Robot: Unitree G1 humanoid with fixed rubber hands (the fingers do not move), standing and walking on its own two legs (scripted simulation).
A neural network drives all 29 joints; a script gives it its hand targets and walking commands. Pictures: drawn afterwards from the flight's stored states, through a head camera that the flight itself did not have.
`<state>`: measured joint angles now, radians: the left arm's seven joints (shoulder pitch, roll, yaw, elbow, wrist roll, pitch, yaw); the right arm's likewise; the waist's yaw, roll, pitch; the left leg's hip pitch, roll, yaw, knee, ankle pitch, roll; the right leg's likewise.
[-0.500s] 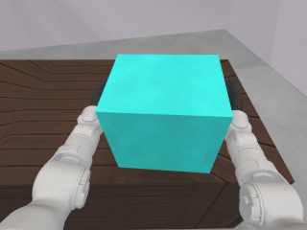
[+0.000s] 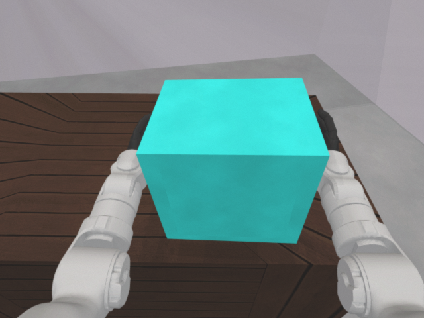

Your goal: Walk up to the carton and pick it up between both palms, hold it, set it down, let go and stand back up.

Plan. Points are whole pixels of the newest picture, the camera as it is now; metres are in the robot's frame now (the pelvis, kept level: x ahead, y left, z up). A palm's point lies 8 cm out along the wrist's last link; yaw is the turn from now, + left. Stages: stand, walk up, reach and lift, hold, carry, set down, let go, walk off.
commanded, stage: reach and lift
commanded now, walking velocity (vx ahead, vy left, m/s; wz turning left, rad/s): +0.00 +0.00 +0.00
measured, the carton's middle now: (231, 162) +0.40 -0.01 +0.10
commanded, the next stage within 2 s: hold in 1.70 s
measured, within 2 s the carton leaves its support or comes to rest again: neither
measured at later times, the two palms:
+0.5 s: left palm (117, 165) +0.35 +0.19 +0.15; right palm (321, 153) +0.36 -0.17 +0.16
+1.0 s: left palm (117, 156) +0.35 +0.19 +0.17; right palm (327, 137) +0.37 -0.17 +0.19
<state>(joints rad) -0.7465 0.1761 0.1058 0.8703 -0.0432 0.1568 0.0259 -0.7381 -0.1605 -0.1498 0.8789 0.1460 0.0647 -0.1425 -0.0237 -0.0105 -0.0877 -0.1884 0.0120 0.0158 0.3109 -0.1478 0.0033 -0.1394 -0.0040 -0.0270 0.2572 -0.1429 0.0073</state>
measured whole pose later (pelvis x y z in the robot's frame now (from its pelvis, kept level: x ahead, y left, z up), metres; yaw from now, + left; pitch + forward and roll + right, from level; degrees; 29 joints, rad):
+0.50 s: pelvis -0.01 +0.00 +0.00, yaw +2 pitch -4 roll -1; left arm -0.49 0.09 0.23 0.23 0.09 0.55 -0.03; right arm -0.60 -0.15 -0.06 0.55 0.23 0.27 -0.16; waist -0.06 -0.04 -0.02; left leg -0.09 0.00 -0.03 0.30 -0.14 0.00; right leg -0.03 -0.01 -0.05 0.24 -0.14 0.01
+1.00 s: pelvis -0.02 -0.01 +0.00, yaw +1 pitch -2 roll -1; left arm -0.61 0.10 0.26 0.30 0.12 0.59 -0.02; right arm -0.77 -0.17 -0.11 0.71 0.20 0.27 -0.11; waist -0.04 -0.06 -0.06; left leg -0.15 0.01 -0.02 0.29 -0.11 -0.01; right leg -0.10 0.00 -0.04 0.26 -0.12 0.00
